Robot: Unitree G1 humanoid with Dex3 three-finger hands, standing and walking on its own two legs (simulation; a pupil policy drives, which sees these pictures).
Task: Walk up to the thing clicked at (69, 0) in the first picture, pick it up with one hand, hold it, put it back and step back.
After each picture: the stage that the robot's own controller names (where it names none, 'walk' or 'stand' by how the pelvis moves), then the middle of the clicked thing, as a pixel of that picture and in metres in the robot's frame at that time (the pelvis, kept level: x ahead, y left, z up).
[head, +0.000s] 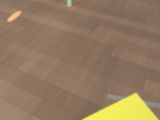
stand; (69, 2) +2.36 +0.21 -0.72
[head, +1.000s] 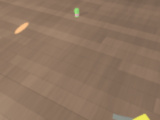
walk; (76, 12) +2.22 +0.28 -0.72
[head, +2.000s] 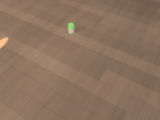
walk; (71, 28) +1.55 +0.25 -0.71
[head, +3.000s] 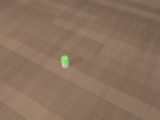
walk; (65, 61) +1.03 +0.24 -0.71
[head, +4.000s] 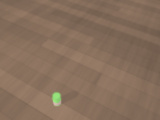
walk; (56, 99) +0.66 +0.20 -0.70
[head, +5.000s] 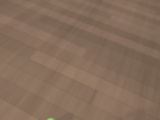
walk; out of the picture +0.45 +0.15 -0.71
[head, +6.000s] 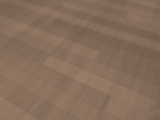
stand; out of the picture +0.39 +0.20 -0.72
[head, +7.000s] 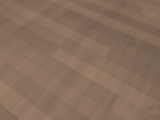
stand; out of the picture +0.36 +0.14 -0.71
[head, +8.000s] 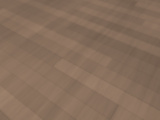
stand; out of the picture +0.38 +0.17 -0.72
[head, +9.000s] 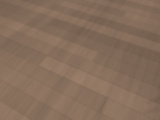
stand; out of the picture +0.36 +0.21 -0.71
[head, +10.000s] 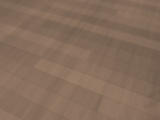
stand; out of the picture +0.36 +0.24 -0.72
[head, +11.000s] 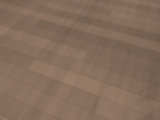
stand; out of the picture +0.33 +0.24 -0.71
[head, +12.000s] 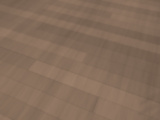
stand; out of the picture +0.35 +0.25 -0.72
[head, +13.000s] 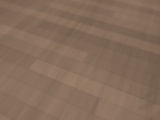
stand; out of the picture +0.33 +0.24 -0.72
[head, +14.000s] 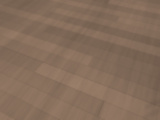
stand; out of the picture +0.35 +0.23 -0.72
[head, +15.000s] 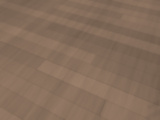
stand; out of the picture +0.34 +0.23 -0.72
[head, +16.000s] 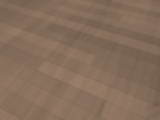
stand; out of the picture +0.35 +0.22 -0.72
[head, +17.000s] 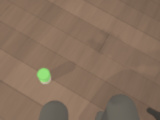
go down; (44, 76) +0.44 +0.18 -0.46
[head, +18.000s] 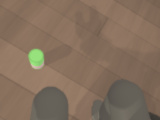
go down; (36, 59) +0.49 +0.17 -0.34
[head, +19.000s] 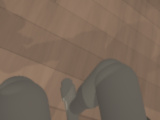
close in; out of the picture +0.49 +0.21 -0.26
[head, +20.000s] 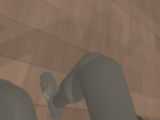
close; out of the picture +0.48 +0.23 -0.25
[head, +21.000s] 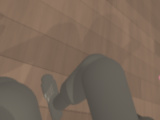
lift; out of the picture +0.46 +0.23 -0.25
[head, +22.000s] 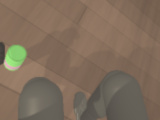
lift; (14, 58) +0.43 +0.19 -0.28
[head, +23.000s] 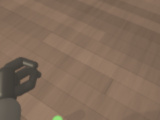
lift; out of the picture +0.37 +0.15 -0.61
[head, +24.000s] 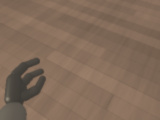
go down; out of the picture +0.34 +0.16 -0.68
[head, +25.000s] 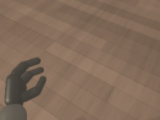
stand; out of the picture +0.36 +0.16 -0.66
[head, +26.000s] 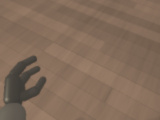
stand; out of the picture +0.36 +0.16 -0.66
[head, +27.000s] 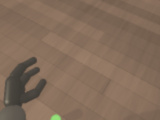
stand; out of the picture +0.36 +0.16 -0.63
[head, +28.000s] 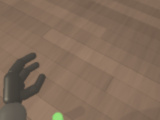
stand; (58, 119) +0.36 +0.15 -0.62
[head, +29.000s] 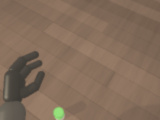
stand; (59, 114) +0.37 +0.16 -0.61
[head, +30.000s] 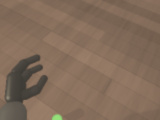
stand; out of the picture +0.37 +0.15 -0.63
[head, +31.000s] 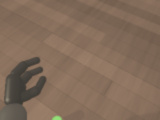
stand; out of the picture +0.37 +0.16 -0.63
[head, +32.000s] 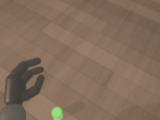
close; (57, 114) +0.37 +0.16 -0.60
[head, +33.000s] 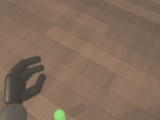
close; (59, 116) +0.37 +0.15 -0.61
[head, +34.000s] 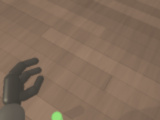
close; (57, 118) +0.36 +0.15 -0.62
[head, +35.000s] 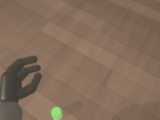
close; (56, 113) +0.37 +0.15 -0.61
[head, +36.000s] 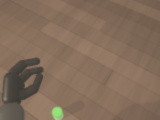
close; (57, 113) +0.37 +0.16 -0.60
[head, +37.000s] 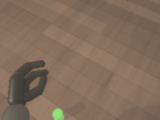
close; (58, 115) +0.37 +0.16 -0.61
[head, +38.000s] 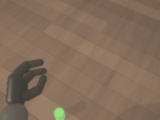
close; (59, 114) +0.37 +0.15 -0.60
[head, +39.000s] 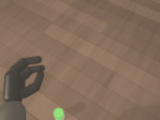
close; (59, 114) +0.37 +0.15 -0.61
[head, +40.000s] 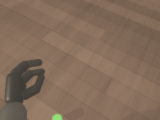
close; out of the picture +0.37 +0.16 -0.62
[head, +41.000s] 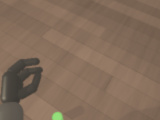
close; (58, 119) +0.36 +0.16 -0.63
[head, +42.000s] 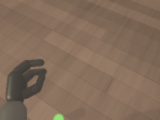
close; out of the picture +0.36 +0.15 -0.62
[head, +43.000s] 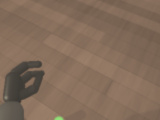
close; out of the picture +0.36 +0.15 -0.64
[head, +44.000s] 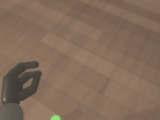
close; out of the picture +0.36 +0.16 -0.64
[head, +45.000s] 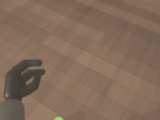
close; out of the picture +0.36 +0.15 -0.64
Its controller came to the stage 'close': yes
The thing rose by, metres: 0.00
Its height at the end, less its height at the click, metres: +0.00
